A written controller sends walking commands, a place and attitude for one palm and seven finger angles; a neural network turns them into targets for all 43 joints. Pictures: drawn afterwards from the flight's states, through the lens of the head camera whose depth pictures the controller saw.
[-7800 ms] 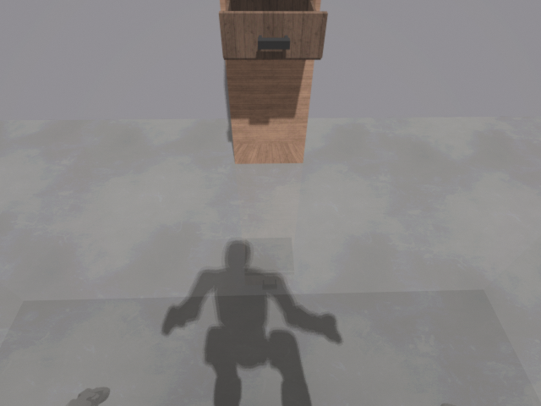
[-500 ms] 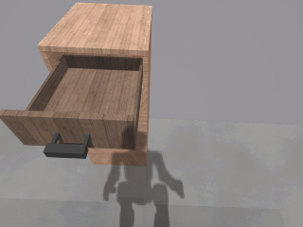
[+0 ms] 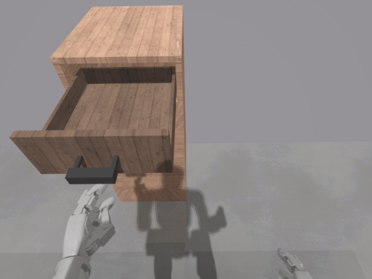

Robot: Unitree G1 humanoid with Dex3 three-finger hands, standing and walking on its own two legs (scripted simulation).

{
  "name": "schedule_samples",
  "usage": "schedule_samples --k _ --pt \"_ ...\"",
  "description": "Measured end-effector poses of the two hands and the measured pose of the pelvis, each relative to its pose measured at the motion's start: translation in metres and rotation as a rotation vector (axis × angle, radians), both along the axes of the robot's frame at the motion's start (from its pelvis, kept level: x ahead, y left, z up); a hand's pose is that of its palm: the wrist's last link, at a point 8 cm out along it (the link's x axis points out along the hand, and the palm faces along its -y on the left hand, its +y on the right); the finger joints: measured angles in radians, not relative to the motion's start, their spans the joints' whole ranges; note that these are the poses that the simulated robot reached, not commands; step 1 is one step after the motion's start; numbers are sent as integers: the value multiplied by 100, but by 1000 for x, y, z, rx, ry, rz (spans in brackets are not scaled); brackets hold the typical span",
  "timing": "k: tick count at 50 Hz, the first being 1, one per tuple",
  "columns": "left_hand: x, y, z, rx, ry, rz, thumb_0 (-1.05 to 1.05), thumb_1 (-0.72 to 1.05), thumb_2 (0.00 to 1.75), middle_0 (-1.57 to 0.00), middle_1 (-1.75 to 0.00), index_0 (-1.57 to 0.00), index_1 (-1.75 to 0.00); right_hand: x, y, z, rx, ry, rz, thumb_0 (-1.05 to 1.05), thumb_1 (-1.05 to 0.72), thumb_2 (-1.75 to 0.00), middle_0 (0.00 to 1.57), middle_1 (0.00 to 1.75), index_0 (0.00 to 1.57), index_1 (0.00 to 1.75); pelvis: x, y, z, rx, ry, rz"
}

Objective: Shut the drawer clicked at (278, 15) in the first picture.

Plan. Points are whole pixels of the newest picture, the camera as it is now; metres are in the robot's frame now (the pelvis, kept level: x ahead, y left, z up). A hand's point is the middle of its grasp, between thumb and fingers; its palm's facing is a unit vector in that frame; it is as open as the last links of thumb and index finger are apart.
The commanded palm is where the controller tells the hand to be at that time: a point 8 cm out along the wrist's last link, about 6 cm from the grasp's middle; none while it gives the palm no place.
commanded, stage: raise the hand and make a fist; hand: left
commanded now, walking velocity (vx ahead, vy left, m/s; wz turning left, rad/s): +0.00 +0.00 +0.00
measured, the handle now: (95, 167) +0.35 +0.22 +0.06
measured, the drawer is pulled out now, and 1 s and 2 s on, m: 0.30 0.30 0.30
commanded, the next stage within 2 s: bring the fist close to the handle in 1.64 s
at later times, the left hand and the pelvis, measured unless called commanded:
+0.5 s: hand (116, 247) +0.18 +0.14 +0.04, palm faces -0.03 -1.00 -0.03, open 4.2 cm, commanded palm +0.15 +0.22 +0.06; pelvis -0.05 -0.03 -0.03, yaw +3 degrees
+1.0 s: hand (73, 242) +0.17 +0.18 +0.11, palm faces +0.05 -1.00 -0.07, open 3.1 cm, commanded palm +0.12 +0.23 +0.12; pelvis +0.02 +0.00 -0.01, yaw +4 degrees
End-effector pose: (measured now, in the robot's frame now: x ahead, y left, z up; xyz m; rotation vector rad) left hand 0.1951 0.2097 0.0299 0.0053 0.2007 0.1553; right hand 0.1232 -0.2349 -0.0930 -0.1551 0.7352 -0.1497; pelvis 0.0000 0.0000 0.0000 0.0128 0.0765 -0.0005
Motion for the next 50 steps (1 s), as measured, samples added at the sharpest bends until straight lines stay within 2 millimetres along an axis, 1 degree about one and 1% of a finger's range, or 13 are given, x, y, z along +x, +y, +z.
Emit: schedule_samples --k 5,8,11,13,16,20,22,26,31,36,40,46,50 --pt "-53 -15 -40 -46 -68 -154 0 91 89 -39 -51 -32 -48 16 -19 11 -73 -113 68 1 -90 -90 20 30 20 30 -24 -10 -27 -5 58 -9" --pt "-84 -8 -36 15 -126 -130 1 90 89 -45 -57 -40 -55 28 -24 9 -109 -161 113 1 -90 -90 20 30 20 30 -35 -14 -42 -18 61 7" --pt "-95 5 -18 68 -230 -40 2 90 89 -51 -64 -48 -62 38 -19 3 -103 -202 146 2 -90 -90 20 30 20 30 -44 -17 -50 -32 51 36" --pt "-91 8 -4 80 -302 -12 2 90 89 -55 -68 -53 -67 41 -12 0 -81 -220 165 2 -91 -90 20 30 20 30 -50 -19 -53 -39 42 54" --pt "-74 -3 10 65 -345 -75 2 90 90 -61 -74 -60 -74 38 2 -3 -39 -230 186 2 -91 -90 20 30 20 30 -56 -22 -52 -42 28 79" --pt "-48 -27 13 48 -241 -240 1 90 90 -68 -83 -68 -83 23 14 -2 13 -209 178 2 -90 -90 20 30 20 30 -56 -25 -42 -37 16 89" --pt "-39 -29 12 40 -167 -263 1 90 90 -73 -87 -73 -88 15 14 -1 28 -186 154 2 -90 -90 20 30 20 30 -53 -26 -36 -32 9 78" --pt "-31 -11 20 17 -121 -147 2 89 89 -81 -96 -81 -96 2 7 0 27 -134 100 2 -90 -90 20 30 21 30 -43 -26 -27 -28 -8 54" --pt "-38 19 41 87 -182 -23 2 90 89 -91 -107 -91 -107 2 -8 2 -10 -88 89 2 -90 -90 20 30 20 30 -25 -24 -21 -30 -11 57" --pt "-47 21 48 95 -154 -104 2 90 90 -100 -118 -101 -118 23 -14 8 -51 -101 107 2 -90 -90 20 30 20 30 -9 -16 -16 -37 -6 67" --pt "-48 21 50 55 -136 -138 2 90 90 -109 -126 -109 -127 49 -8 20 -65 -156 117 2 -90 -90 20 30 20 30 2 -9 -12 -39 -3 69" --pt "-48 28 74 68 -216 -92 2 90 90 -121 -139 -121 -140 90 19 40 -33 -265 178 2 -90 -90 20 30 20 30 13 -1 -8 -40 -14 75" --pt "-51 26 88 76 -239 -112 2 90 90 -128 -148 -129 -148 108 42 49 10 -315 220 2 -90 -90 20 30 20 30 16 4 -6 -42 -26 77"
